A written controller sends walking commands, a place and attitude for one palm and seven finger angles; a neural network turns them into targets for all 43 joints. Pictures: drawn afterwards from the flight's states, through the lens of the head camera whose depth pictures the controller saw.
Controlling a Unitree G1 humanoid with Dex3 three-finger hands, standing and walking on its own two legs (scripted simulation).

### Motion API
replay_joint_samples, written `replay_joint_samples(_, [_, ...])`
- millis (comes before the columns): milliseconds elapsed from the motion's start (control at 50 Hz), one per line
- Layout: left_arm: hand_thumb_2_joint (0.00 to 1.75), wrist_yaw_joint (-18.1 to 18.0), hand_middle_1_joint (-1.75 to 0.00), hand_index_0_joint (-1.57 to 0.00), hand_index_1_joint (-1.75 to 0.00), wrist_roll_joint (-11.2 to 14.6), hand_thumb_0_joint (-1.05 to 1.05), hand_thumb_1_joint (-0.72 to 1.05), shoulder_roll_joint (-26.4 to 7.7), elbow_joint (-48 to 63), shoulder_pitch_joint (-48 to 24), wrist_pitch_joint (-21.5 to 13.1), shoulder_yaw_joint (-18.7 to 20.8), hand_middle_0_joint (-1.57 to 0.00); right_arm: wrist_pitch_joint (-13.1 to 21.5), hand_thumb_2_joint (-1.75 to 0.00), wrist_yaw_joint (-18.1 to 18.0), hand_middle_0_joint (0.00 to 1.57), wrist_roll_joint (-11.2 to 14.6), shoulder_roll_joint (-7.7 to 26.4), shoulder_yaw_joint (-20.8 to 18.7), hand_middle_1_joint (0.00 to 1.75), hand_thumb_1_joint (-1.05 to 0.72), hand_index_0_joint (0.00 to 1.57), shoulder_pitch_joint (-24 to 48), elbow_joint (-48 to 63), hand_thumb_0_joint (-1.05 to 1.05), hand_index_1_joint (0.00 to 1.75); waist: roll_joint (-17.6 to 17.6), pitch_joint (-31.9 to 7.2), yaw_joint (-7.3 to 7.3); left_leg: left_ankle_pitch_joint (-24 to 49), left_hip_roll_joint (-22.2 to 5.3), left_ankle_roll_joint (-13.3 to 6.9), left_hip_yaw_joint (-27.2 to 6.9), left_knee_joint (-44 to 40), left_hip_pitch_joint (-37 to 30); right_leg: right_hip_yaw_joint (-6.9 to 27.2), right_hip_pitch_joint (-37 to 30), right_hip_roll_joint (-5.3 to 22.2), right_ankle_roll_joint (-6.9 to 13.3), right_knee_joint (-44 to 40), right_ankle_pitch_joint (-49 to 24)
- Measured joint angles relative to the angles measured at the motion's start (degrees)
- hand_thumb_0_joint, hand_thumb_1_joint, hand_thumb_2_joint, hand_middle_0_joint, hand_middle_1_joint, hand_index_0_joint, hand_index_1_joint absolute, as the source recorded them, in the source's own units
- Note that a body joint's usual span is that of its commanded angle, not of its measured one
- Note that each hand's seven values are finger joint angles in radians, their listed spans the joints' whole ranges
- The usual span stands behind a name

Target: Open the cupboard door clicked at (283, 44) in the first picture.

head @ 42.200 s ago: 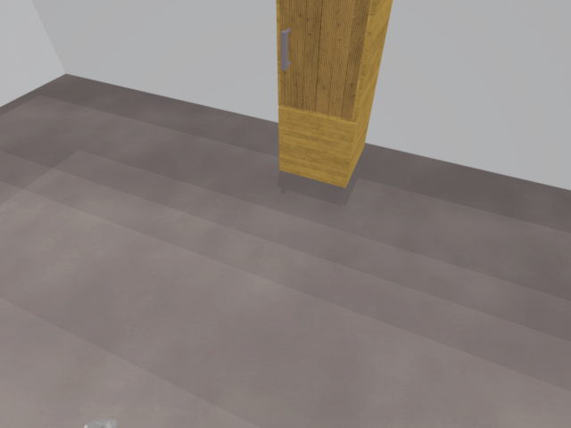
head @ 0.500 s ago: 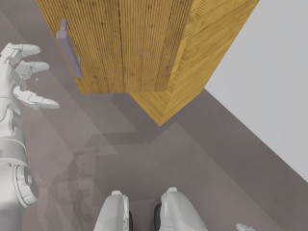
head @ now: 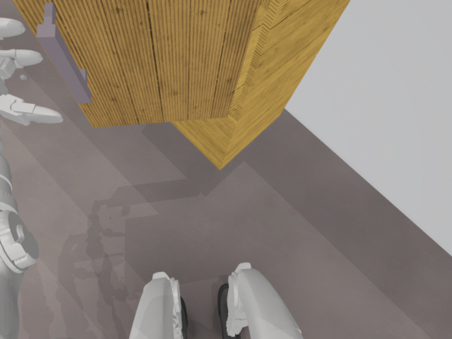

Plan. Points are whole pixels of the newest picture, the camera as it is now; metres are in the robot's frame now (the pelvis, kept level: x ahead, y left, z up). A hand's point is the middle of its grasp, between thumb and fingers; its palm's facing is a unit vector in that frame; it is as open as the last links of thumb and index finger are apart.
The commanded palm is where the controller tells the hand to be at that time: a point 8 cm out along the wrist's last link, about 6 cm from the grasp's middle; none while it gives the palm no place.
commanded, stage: move the hooked fingers beside the handle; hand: left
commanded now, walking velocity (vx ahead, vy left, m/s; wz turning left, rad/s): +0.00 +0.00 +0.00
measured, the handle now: (68, 58) +0.56 +0.21 +0.05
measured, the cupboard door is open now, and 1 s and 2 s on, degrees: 54 54 54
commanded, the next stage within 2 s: slide the fingers in behind the handle in 0.64 s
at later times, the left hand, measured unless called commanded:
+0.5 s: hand (22, 84) +0.51 +0.27 +0.05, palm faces +0.07 -1.00 -0.01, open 14.0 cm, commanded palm +0.50 +0.30 +0.05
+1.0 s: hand (35, 86) +0.51 +0.25 +0.05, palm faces +0.07 -1.00 -0.01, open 14.0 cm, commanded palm +0.49 +0.28 +0.05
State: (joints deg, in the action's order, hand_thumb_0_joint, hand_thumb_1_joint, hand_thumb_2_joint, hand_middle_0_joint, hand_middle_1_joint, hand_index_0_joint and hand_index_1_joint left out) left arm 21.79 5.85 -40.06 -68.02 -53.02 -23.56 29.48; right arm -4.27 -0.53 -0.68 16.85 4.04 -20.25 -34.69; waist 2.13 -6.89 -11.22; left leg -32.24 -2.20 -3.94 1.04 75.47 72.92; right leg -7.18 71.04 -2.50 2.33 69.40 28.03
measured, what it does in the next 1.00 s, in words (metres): stands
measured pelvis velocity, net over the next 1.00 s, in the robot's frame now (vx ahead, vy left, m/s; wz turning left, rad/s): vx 0.01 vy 0.01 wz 0.01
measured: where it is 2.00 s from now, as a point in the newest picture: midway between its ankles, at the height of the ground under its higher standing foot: (204, 334)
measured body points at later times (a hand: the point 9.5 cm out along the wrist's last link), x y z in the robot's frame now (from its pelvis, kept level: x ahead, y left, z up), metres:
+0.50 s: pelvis +0.01 +0.01 +0.00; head +0.18 +0.05 +0.42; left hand +0.50 +0.33 +0.05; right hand +0.03 -0.27 -0.10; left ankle +0.02 +0.07 -0.61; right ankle +0.04 -0.10 -0.61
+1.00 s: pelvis +0.01 +0.01 +0.01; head +0.17 +0.05 +0.42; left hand +0.50 +0.31 +0.05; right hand +0.03 -0.26 -0.10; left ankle +0.02 +0.07 -0.61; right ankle +0.04 -0.10 -0.61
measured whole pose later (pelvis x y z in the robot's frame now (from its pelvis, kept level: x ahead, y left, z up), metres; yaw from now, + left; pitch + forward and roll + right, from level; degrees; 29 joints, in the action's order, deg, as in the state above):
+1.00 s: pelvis +0.01 +0.01 +0.01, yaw +0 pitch +28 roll -6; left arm 18.7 6.5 -33.9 -65.7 -49.6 -24.9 26.3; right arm -5.1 0.1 -0.7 15.7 3.6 -19.8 -35.6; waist 2.0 -7.6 -10.0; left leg -32.2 -1.7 -4.3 0.8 73.8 70.0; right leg -7.2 67.8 -2.3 1.8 67.4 27.9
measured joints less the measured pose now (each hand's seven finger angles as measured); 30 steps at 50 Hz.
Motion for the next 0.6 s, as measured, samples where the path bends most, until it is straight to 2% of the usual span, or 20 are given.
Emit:
replay_joint_samples(100, [0.3,-0.2,-1.2,-0.3,-1.2,-0.2,-0.01,-0.5,0.4,0.09,1.58,0.69,0.95,-0.3,-0.42,-0.89,0.19,0.21,0.12,-0.28,0.25,0.3,-0.91,0.2,-0.26,0.26,0.0,0.3,-0.09,0.03,0.01,-0.07,-0.15,-0.17,0.29,-0.51,-0.61,0.34,-0.46,-0.2,-0.12,-0.49,-0.08])
replay_joint_samples(220, [0.3,-0.56,-1.2,-0.3,-1.2,-0.06,-0.01,-0.5,0.48,0.72,2.15,-0.39,1.39,-0.3,-0.07,-0.89,0.27,0.21,0.08,-0.56,0.2,0.3,-0.91,0.2,0.1,-0.15,0.0,0.3,-0.34,0.08,0.27,-0.25,-0.14,-0.16,0.06,-0.54,-0.98,0.15,-1.0,-0.24,-0.15,-0.74,0.05])
replay_joint_samples(320, [0.3,0.27,-1.2,-0.3,-1.2,0.27,-0.01,-0.5,-0.25,-0.01,1.53,-0.01,0.03,-0.3,-0.1,-0.89,0.12,0.21,0.23,-0.35,0.16,0.3,-0.91,0.2,0.65,-0.05,0.0,0.3,-0.37,0.07,0.39,-0.34,0.05,-0.19,-0.36,-0.41,-0.98,-0.23,-1.31,-0.11,-0.2,-0.87,0.18])
replay_joint_samples(460, [0.3,-0.02,-1.2,-0.3,-1.2,0.95,-0.01,-0.5,2.11,1.32,1.77,-0.37,-1.53,-0.3,-0.42,-0.89,0.15,0.21,0.08,-0.16,-0.34,0.3,-0.91,0.2,1.24,-0.25,0.0,0.3,-0.33,-0.3,1.05,-0.29,0.41,-0.31,-0.5,-0.64,-1.13,-0.33,-1.64,0.2,-0.46,-1.18,0.24])
replay_joint_samples(600, [0.3,-1.48,-1.2,-0.3,-1.2,-0.3,-0.01,-0.5,2.54,1.08,2.24,-0.52,-0.91,-0.3,-0.56,-0.89,0.28,0.21,-0.04,-0.44,-0.2,0.3,-0.91,0.2,1.71,0.46,0.0,0.3,-0.36,-0.24,0.54,-0.41,0.31,-0.42,-0.38,-0.55,-1.43,-0.19,-1.89,0.08,-0.53,-1.16,0.23])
